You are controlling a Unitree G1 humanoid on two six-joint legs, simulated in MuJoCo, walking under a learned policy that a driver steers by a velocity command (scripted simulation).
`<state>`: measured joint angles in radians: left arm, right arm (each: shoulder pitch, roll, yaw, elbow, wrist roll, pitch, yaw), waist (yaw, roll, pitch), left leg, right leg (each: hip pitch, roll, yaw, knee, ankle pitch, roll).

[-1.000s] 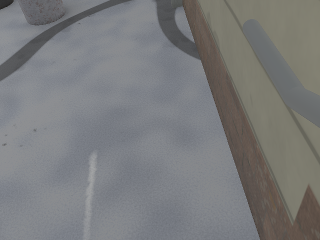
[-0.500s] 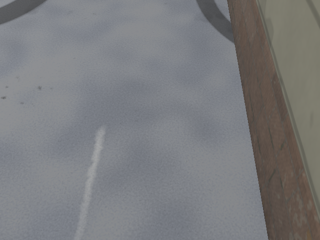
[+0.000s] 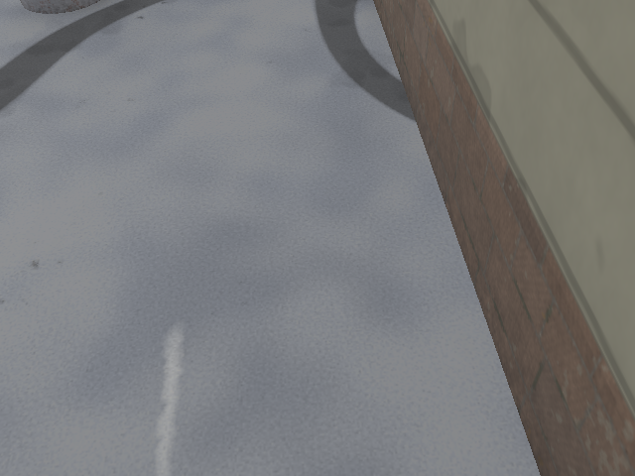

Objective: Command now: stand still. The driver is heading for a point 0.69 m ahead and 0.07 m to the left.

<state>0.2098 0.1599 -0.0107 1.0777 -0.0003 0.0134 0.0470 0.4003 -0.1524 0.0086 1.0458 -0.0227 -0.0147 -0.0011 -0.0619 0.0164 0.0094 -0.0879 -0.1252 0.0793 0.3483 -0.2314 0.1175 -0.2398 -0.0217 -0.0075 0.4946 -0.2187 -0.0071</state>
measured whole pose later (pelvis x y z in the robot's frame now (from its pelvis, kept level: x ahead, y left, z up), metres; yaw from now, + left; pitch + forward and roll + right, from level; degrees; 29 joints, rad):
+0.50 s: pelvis +0.11 -0.01 -0.02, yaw +0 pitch +0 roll +2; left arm 0.22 0.19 0.05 1.09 0.03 -0.04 0.01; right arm 0.52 -0.24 -0.06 1.11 -0.04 -0.08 0.01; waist -0.08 0.02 -0.01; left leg 0.05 -0.12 0.07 0.37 -0.42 0.11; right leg -0.47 -0.06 -0.05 0.91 -0.23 -0.08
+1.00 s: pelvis +0.40 -0.08 -0.16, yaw +5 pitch +0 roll +2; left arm 0.46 0.19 0.05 1.05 -0.03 -0.11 0.01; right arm 0.17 -0.21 -0.03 0.95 -0.04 0.00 0.02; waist -0.02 0.08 0.05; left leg -0.82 -0.01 -0.09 1.46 -0.14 0.04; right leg -0.24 -0.09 -0.13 0.61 -0.36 -0.02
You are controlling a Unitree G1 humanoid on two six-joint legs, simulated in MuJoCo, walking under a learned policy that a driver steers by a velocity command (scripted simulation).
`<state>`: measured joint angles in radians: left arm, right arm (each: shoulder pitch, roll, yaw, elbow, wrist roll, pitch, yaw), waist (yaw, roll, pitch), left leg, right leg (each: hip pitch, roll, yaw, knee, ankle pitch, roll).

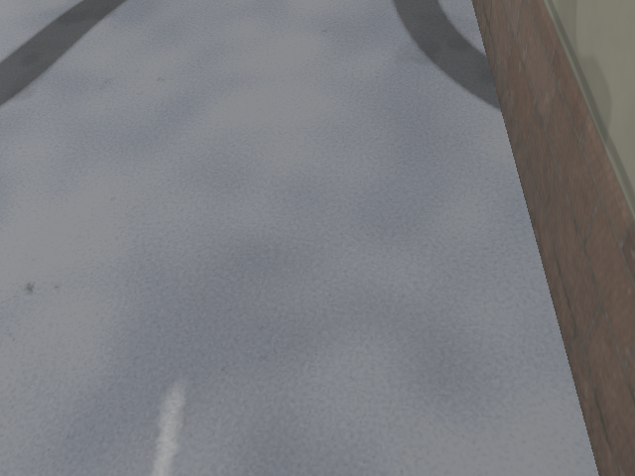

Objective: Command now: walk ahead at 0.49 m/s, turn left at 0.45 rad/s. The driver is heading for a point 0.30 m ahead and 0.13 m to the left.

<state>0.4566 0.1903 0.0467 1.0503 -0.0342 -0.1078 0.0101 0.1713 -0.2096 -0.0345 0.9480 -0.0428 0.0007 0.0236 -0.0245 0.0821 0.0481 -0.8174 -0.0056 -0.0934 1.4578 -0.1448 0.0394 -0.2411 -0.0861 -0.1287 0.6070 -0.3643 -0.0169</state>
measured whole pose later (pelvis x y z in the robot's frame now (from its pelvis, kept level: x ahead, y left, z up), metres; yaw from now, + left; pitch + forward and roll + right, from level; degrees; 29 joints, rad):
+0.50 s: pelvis +0.20 +0.06 +0.01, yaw +11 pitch +0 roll +0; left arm 0.21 0.20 0.02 0.86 0.01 0.00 0.01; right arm 0.20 -0.20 -0.03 0.94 -0.02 -0.02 0.01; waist -0.02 -0.04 0.08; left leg -0.26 -0.13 0.00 0.39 -0.14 0.12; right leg -0.52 -0.06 0.03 0.91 -0.30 -0.02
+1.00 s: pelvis +0.25 +0.06 +0.01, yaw +11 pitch -2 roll +0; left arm 0.26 0.17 -0.05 1.06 0.01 -0.01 0.03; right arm 0.26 -0.23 -0.01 1.10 -0.01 0.00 -0.02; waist -0.02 0.01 0.02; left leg -0.10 -0.12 -0.02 0.36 -0.21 0.10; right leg -0.14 0.00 -0.01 0.41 -0.23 -0.01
